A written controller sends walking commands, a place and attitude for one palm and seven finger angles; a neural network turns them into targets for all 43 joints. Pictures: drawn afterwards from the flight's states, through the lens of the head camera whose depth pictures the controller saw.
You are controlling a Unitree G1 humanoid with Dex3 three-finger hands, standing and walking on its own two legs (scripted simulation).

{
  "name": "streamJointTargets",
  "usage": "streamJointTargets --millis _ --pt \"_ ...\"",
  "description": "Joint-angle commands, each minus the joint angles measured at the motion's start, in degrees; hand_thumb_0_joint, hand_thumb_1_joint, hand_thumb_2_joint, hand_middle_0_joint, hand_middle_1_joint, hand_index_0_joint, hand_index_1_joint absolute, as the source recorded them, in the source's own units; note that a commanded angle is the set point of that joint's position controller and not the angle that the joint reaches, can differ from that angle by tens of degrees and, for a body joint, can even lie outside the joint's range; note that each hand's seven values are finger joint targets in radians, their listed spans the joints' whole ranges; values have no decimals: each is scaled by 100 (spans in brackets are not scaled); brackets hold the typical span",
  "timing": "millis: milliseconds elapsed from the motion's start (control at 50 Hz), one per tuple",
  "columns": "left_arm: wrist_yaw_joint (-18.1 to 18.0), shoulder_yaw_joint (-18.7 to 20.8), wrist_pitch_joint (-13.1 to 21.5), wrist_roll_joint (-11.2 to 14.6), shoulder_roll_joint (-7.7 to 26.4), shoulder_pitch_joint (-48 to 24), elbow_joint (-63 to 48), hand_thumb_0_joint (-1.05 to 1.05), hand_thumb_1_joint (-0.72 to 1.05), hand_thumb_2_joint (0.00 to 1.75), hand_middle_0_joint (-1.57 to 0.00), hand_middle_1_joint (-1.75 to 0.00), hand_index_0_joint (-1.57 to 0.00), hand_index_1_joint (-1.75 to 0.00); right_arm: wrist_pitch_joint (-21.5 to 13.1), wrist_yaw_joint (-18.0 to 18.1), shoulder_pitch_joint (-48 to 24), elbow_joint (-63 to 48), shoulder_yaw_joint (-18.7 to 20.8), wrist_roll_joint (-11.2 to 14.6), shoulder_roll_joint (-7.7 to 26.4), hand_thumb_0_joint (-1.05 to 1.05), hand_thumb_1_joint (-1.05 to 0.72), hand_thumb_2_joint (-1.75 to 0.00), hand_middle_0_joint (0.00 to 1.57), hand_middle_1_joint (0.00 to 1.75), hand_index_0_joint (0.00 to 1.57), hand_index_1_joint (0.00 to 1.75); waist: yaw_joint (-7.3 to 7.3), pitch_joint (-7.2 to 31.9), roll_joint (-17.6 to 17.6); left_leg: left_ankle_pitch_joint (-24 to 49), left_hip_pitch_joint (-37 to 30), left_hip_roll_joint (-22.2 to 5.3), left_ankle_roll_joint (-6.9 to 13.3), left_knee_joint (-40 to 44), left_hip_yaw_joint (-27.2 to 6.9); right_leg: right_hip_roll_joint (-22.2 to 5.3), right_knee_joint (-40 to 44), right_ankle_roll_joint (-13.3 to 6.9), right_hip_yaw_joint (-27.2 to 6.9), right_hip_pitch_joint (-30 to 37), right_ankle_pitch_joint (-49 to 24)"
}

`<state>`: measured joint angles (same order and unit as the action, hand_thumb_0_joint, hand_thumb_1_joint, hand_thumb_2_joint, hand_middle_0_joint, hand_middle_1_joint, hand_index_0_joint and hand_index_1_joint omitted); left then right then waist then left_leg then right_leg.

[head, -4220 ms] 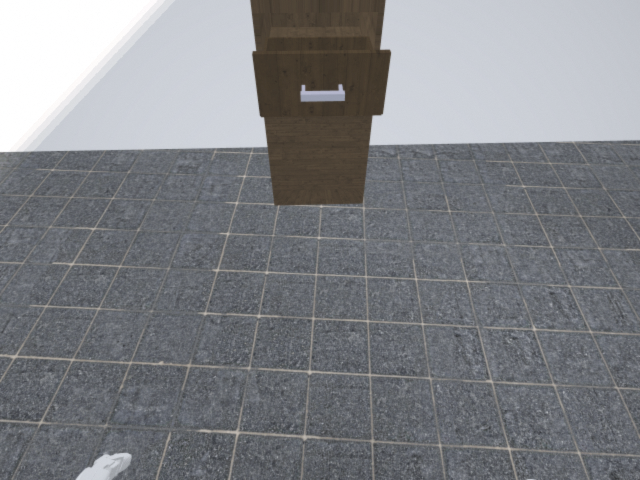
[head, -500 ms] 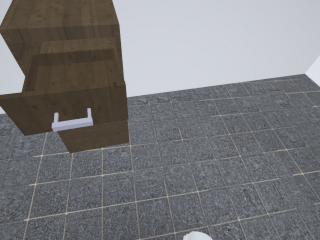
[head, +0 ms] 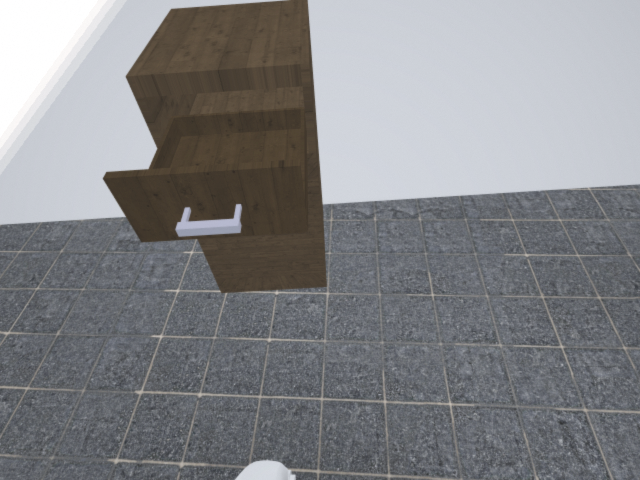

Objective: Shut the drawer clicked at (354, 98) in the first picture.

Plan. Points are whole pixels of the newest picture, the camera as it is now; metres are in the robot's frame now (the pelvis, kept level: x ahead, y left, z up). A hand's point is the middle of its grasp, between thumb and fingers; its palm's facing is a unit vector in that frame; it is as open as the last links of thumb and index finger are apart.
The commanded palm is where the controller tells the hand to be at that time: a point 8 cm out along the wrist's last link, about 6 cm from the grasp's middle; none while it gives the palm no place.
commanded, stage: take the last steps up to it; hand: left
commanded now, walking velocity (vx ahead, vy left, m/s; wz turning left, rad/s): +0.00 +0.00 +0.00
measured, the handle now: (210, 219) +0.58 +0.25 -0.05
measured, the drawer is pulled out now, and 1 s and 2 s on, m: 0.30 0.30 0.30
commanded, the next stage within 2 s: come to a stop and stand still in 1.22 s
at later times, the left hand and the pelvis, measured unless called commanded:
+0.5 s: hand out of the picture -0.01 +0.25 -0.18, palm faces +0.12 -0.98 -0.16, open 7.4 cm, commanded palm none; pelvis +0.02 +0.06 +0.00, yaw +3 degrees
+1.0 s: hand (231, 417) +0.25 +0.17 -0.16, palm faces +0.10 -0.97 -0.23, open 7.2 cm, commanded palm none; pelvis +0.17 -0.02 -0.01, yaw +3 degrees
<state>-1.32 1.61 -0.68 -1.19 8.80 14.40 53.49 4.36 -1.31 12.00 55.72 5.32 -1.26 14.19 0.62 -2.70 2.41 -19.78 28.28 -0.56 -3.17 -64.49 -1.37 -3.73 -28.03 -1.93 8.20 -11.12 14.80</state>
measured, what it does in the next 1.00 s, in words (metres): walks ahead: left foot, then right foot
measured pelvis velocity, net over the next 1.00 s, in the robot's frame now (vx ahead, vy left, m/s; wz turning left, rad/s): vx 0.17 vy -0.02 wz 0.06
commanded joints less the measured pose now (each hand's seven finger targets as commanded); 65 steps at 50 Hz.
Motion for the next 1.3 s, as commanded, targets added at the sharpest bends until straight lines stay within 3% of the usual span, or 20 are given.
streamJointTargets --millis 0,120,200,220,240,260,280,340,420,600,680,720,760,780,800,820,860,960,1160,1280 --pt "-97 321 153 -35 1172 421 -245 0 90 90 -20 -30 -20 -30 -111 48 -402 -381 -16 13 194 0 -90 -90 20 30 20 30 -275 10 -1087 -335 133 -155 -88 631 166 -1438 1165 -529 -1137 339 -1175" --pt "-13 348 241 -85 1278 982 232 0 90 90 -20 -30 -20 -30 -293 7 -615 -377 -128 9 73 0 -90 -90 20 30 20 30 -536 119 -1257 -762 -326 -181 122 2046 465 -1654 1580 -664 -1588 683 431" --pt "24 326 225 -34 1190 648 396 0 90 90 -20 -30 -20 -30 -474 52 226 -31 -199 19 -56 0 -90 -90 20 30 20 30 -116 229 -1079 -127 -2035 -36 318 3928 772 -1242 1219 -395 -1135 -256 1288" --pt "53 271 199 22 1027 537 404 0 90 90 -20 -30 -20 -30 -532 110 621 130 -175 29 82 0 -90 -90 20 30 20 30 60 281 -507 67 -2890 -191 377 4485 549 -935 721 -128 -760 -910 1470" --pt "94 189 184 54 660 442 332 0 90 90 -20 -30 -20 -30 -583 175 1091 274 -85 -5 520 0 -90 -90 20 30 20 30 296 302 944 -676 -3473 -1261 722 5089 -977 -328 -601 191 -198 -1860 1415" --pt "112 118 192 -12 483 212 150 0 90 90 -20 -30 -20 -30 -548 215 1427 324 -10 -2 909 0 -90 -90 20 30 20 30 434 35 1697 -804 -3554 -2156 1096 5520 -1955 -11 -1727 323 78 -2729 1692" --pt "117 144 198 -49 579 -121 61 0 90 90 -20 -30 -20 -30 -516 243 1465 311 -34 -25 927 0 -90 -90 20 30 20 30 493 -404 1184 -706 -3060 -2363 1421 5613 -2072 -142 -2376 255 -314 -3015 1610" --pt "212 181 171 -67 577 -17 415 0 90 90 -20 -30 -20 -30 -646 303 936 290 -234 -3 273 0 -90 -90 20 30 20 30 140 -938 650 401 -2379 -1673 1184 5643 -1045 -293 -3188 249 -629 -2814 502" --pt "229 177 128 -32 497 296 623 0 90 90 -20 -30 -20 -30 -805 334 1130 382 -268 48 193 0 -90 -90 20 30 20 30 -62 -601 360 2183 -2669 -1350 1133 5498 -309 -206 -3514 363 -591 -2745 -158" --pt "261 159 115 12 393 -916 208 0 90 90 -20 -30 -20 -30 -872 387 1856 794 -269 -5 76 0 -90 -90 20 30 20 30 169 -861 405 2681 -3090 -1551 1344 5436 -230 -303 -2356 306 -464 -3155 -372" --pt "267 161 190 42 328 -1301 37 0 90 90 -20 -30 -20 -30 -845 377 1944 910 -229 -69 175 0 -90 -90 20 30 20 30 250 -806 387 3050 -2896 -1628 1252 5133 -127 -131 -1296 101 -304 -2260 -96" --pt "252 187 243 43 386 -856 164 0 90 90 -20 -30 -20 -30 -827 372 1840 943 -210 -57 251 0 -90 -90 20 30 20 30 19 -538 456 3915 -2723 -1538 1169 4572 69 136 -847 -16 -110 -1293 -51" --pt "206 283 338 6 693 457 590 0 90 90 -20 -30 -20 -30 -818 333 1784 951 -204 -5 224 0 -90 -90 20 30 20 30 -544 204 -1 3967 -2141 -1147 859 3022 368 298 -209 -123 -94 658 -583" --pt "140 424 421 -44 1132 1255 813 0 90 90 -20 -30 -20 -30 -834 271 1858 867 -224 69 9 0 -90 -90 20 30 20 30 -842 829 -834 2395 -934 -726 608 1507 706 -776 7 -497 -1349 2098 -525" --pt "98 525 421 31 1635 1704 899 0 90 90 -20 -30 -20 -30 -824 265 2005 698 -263 107 -220 0 -90 -90 20 30 20 30 -766 1417 -1884 -1180 16 5 400 -307 734 -2187 829 -1049 -3523 2576 -1088" --pt "76 506 393 112 1577 1489 862 0 90 90 -20 -30 -20 -30 -790 265 1584 629 -233 122 -106 0 -90 -90 20 30 20 30 -774 1072 -1070 -1213 291 -209 527 -1030 150 -2198 1158 -1235 -3501 2103 -916" --pt "25 392 397 100 1103 498 622 0 90 90 -20 -30 -20 -30 -745 219 1268 596 -178 76 -271 0 -90 -90 20 30 20 30 -389 376 -458 -356 245 -604 528 -1104 55 -1877 1477 -994 -2809 744 45" --pt "-3 158 485 16 508 49 581 0 90 90 -20 -30 -20 -30 -455 168 1523 717 -192 -40 -556 0 -90 -90 20 30 20 30 193 -226 -736 341 -418 -731 268 -43 278 -1129 1969 -629 -1181 -1001 -274" --pt "35 179 534 -17 692 884 920 0 90 90 -20 -30 -20 -30 -559 71 -45 204 -209 -1 -379 0 -90 -90 20 30 20 30 -266 -129 -653 336 -96 -561 104 2195 466 -1262 1874 -859 -1464 342 -934" --pt "8 188 451 11 648 1075 1143 0 90 90 -20 -30 -20 -30 -679 146 -93 265 -288 27 -383 0 -90 -90 20 30 20 30 -226 34 -701 570 -1296 -282 183 3600 661 -1114 1122 -649 -1183 436 -1733"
